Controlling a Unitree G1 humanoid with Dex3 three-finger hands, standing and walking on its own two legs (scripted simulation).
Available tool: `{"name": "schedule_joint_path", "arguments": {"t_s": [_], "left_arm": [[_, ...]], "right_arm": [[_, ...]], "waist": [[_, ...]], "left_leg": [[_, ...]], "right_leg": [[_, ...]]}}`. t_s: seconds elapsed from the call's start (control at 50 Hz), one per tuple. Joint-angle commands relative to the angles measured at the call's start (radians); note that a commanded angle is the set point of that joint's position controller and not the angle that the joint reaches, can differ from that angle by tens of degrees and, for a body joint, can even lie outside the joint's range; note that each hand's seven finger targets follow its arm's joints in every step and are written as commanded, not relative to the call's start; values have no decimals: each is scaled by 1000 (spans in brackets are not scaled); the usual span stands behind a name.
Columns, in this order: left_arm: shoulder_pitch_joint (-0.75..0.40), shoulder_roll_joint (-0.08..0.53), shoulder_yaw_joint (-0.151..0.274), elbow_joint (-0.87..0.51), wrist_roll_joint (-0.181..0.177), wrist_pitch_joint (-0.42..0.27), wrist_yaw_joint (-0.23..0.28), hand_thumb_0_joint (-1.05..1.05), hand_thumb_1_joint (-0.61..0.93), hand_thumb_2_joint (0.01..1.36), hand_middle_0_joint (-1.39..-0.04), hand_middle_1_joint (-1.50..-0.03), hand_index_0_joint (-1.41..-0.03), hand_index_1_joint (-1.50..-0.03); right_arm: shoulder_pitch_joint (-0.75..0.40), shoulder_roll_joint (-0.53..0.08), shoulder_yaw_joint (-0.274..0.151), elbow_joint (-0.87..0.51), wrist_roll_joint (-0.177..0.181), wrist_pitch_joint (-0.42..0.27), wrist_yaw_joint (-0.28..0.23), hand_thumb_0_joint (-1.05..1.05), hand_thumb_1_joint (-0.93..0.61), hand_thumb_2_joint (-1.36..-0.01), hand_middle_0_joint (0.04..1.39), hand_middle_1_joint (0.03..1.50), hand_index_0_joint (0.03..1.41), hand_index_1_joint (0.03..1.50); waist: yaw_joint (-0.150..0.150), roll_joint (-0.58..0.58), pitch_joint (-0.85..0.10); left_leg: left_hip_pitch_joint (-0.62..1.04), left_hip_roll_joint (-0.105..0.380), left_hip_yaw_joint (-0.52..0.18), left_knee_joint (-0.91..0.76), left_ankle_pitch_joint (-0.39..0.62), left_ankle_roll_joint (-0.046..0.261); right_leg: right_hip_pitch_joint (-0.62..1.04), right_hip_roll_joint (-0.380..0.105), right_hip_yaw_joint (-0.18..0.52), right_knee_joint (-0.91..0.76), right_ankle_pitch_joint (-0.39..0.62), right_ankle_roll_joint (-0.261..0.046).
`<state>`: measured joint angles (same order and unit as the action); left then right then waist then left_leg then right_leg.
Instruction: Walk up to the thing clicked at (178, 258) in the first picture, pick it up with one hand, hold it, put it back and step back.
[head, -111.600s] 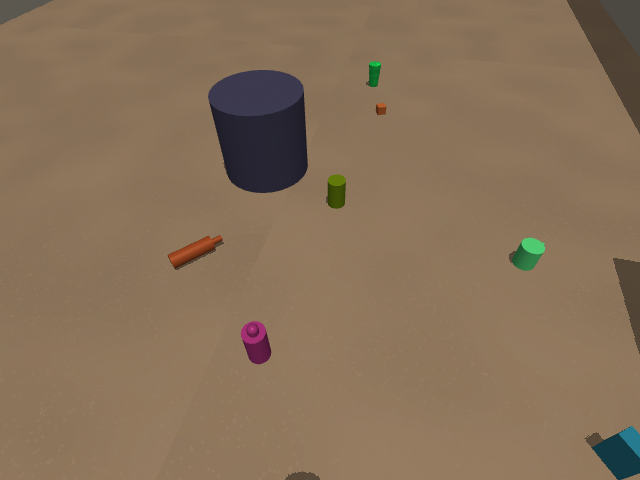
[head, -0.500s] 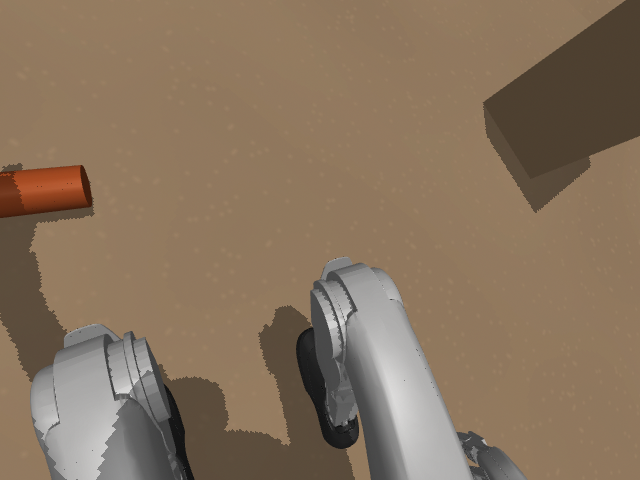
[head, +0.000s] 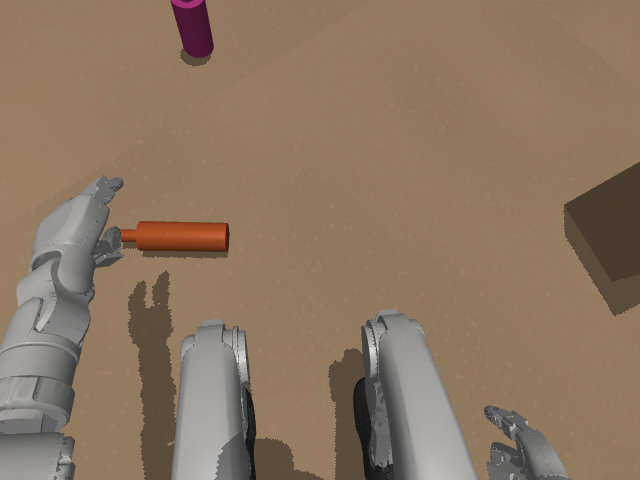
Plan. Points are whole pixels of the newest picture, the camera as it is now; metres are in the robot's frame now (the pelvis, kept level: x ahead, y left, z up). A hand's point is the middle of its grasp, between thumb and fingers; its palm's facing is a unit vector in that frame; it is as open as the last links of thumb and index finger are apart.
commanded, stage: home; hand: left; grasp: from above
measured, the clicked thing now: (174, 236) +0.53 +0.28 -0.41
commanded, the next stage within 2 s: none
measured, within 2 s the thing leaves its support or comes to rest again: neither
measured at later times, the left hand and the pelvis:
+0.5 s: hand (58, 343) +0.27 +0.22 +0.10, palm faces +0.07 -0.95 -0.32, open 7.4 cm; pelvis +0.04 +0.00 +0.19, yaw +5 degrees
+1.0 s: hand out of the picture +0.22 +0.20 +0.23, palm faces +0.18 -0.96 -0.21, open 7.4 cm; pelvis +0.09 +0.00 +0.27, yaw +7 degrees
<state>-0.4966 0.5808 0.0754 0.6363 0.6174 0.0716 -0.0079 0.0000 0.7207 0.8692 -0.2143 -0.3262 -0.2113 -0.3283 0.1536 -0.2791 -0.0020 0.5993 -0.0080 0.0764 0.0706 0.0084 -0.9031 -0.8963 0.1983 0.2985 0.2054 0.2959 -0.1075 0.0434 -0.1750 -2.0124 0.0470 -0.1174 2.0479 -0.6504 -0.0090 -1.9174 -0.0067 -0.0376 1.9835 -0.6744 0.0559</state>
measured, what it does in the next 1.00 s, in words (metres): rises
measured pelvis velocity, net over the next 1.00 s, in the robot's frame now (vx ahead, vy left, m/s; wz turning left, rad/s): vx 0.09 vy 0.00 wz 0.12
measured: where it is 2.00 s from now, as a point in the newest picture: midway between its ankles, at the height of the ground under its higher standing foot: (309, 458)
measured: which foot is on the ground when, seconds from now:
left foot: down 0.00-1.00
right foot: down 0.00-1.00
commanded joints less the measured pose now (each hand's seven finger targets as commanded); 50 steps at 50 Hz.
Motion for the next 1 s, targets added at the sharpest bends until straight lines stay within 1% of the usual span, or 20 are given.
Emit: {"name": "schedule_joint_path", "arguments": {"t_s": [0.0, 0.02, 0.04, 0.06, 0.12, 0.14, 0.28, 0.3, 0.34, 0.38, 0.4, 0.46, 0.5, 0.58, 0.68, 0.7, 0.8, 0.86, 0.92, 0.98], "left_arm": [[-151, 148, 40, -322, -127, 24, 38, 0, 900, 900, -200, -299, -200, -299], [-97, 110, 25, -306, -151, 39, 37, 0, 900, 900, -200, -298, -200, -299], [-76, 112, 37, -335, -181, 51, 43, 0, 900, 899, -200, -298, -200, -298], [-67, 95, 33, -387, -207, 57, 46, 0, 900, 900, -200, -298, -200, -299], [45, 55, 37, -419, -276, 92, 62, 0, 899, 900, -200, -298, -200, -298], [86, 27, 27, -410, -300, 104, 65, 0, 900, 900, -200, -298, -200, -299], [271, -43, 52, -556, -483, 174, 95, 0, 900, 900, -200, -298, -200, -299], [307, -48, 57, -565, -502, 186, 98, 0, 900, 900, -200, -298, -200, -299], [363, -101, 34, -589, -533, 209, 98, 0, 900, 900, -200, -299, -200, -299], [431, -109, 61, -621, -566, 233, 103, 0, 900, 900, -200, -299, -200, -299], [482, -135, 50, -624, -580, 247, 103, 0, 900, 900, -200, -299, -200, -299], [545, -177, 46, -688, -626, 275, 104, 0, 900, 900, -200, -299, -200, -299], [626, -191, 56, -717, -651, 292, 103, 0, 900, 900, -200, -299, -200, -299], [740, -228, 53, -787, -677, 314, 93, 0, 900, 900, -200, -299, -200, -299], [893, -249, 42, -899, -682, 334, 83, 0, 900, 900, -200, -299, -200, -299], [932, -263, 26, -904, -680, 340, 79, 0, 900, 899, -200, -298, -200, -299], [1004, -274, 13, -951, -676, 350, 58, 0, 900, 900, -200, -299, -200, -299], [988, -264, 18, -978, -675, 351, 47, 0, 900, 899, -200, -298, -200, -298], [982, -273, 10, -954, -669, 350, 37, 0, 900, 899, -200, -298, -200, -298], [957, -259, 20, -961, -664, 340, 32, 0, 900, 899, -200, -298, -200, -298]], "right_arm": [[98, -173, -77, -95, 19, -51, -38, 0, -899, -900, 200, 300, 200, 300], [90, -170, -77, -97, 21, -60, -46, 0, -899, -900, 200, 300, 200, 300], [72, -166, -75, -99, 24, -70, -53, 0, -899, -900, 200, 300, 200, 300], [69, -163, -75, -104, 27, -81, -61, 0, -899, -900, 200, 300, 200, 300], [26, -151, -65, -118, 37, -110, -85, 0, -899, -900, 200, 300, 200, 300], [20, -144, -62, -120, 40, -119, -92, 0, -899, -900, 200, 300, 200, 300], [-22, -109, -40, -156, 47, -174, -133, 0, -899, -900, 200, 300, 200, 300], [-27, -102, -36, -156, 48, -180, -140, 0, -899, -900, 200, 300, 200, 300], [-14, -92, -28, -156, 48, -193, -152, 0, -900, -900, 200, 300, 200, 300], [0, -89, -23, -159, 50, -203, -168, 0, -900, -900, 200, 300, 200, 300], [5, -85, -17, -159, 49, -208, -177, 0, -900, -900, 200, 300, 200, 300], [21, -67, -4, -167, 49, -228, -205, 0, -900, -900, 200, 300, 200, 300], [36, -60, 2, -175, 48, -243, -221, 0, -900, -900, 200, 300, 200, 300], [64, -54, 4, -184, 42, -268, -243, 0, -900, -900, 200, 300, 200, 300], [82, -43, 0, -214, 34, -292, -260, 0, -900, -900, 200, 300, 200, 300], [86, -42, -2, -218, 33, -295, -261, 0, -900, -900, 200, 300, 200, 300], [80, -47, -10, -233, 26, -315, -265, 0, -900, -900, 200, 300, 200, 300], [70, -52, -14, -236, 23, -330, -265, 0, -899, -900, 200, 300, 200, 300], [73, -57, -17, -232, 19, -342, -264, 0, -899, -900, 200, 300, 200, 300], [66, -62, -21, -230, 16, -353, -264, 0, -899, -900, 200, 300, 200, 300]], "waist": [[-8, 165, -573], [-9, 142, -549], [4, 138, -546], [-5, 158, -543], [9, 132, -485], [3, 122, -456], [16, 89, -401], [21, 93, -382], [7, 81, -352], [27, 95, -356], [26, 82, -339], [17, 66, -306], [25, 60, -277], [32, 58, -237], [55, 56, -192], [53, 53, -180], [56, 14, -86], [55, 3, -45], [46, -18, -33], [54, -9, -39]], "left_leg": [[634, -9, 16, -408, 59, 31], [659, -7, 13, -432, 63, 28], [685, -6, 14, -448, 62, 27], [708, -9, 12, -473, 65, 25], [768, -10, 2, -558, 27, 24], [782, -11, 3, -583, 32, 24], [935, -18, 18, -731, 51, 25], [957, -18, 25, -755, 56, 24], [1010, -16, 17, -811, 74, 23], [1083, -14, 3, -863, 104, 16], [1113, -11, -7, -891, 123, 13], [1170, -14, 20, -940, 202, 15], [1201, -22, 39, -973, 255, 17], [1301, -20, 45, -1054, 341, 12], [1388, -27, 65, -1124, 449, 9], [1401, -29, 69, -1129, 480, 10], [1415, -32, 67, -1181, 445, 14], [1409, -40, 79, -1195, 388, 18], [1420, -41, 84, -1195, 379, 19], [1426, -43, 85, -1194, 382, 19]], "right_leg": [[376, 27, -49, -346, 139, -80], [391, 28, -47, -369, 143, -79], [410, 27, -43, -388, 142, -79], [437, 23, -38, -411, 146, -78], [505, 21, -28, -487, 117, -77], [527, 21, -24, -513, 116, -77], [733, 15, 5, -695, 125, -72], [759, 16, 9, -727, 127, -71], [812, 13, 7, -773, 153, -69], [862, 13, 3, -806, 186, -69], [882, 16, -4, -824, 203, -68], [986, 20, -6, -904, 265, -65], [1059, 20, -6, -955, 305, -64], [1154, 26, -18, -1024, 376, -62], [1256, 33, -33, -1101, 454, -62], [1269, 33, -35, -1112, 480, -62], [1288, 37, -51, -1167, 448, -56], [1290, 31, -50, -1196, 400, -49], [1283, 28, -48, -1199, 391, -46], [1285, 25, -46, -1195, 395, -44]]}}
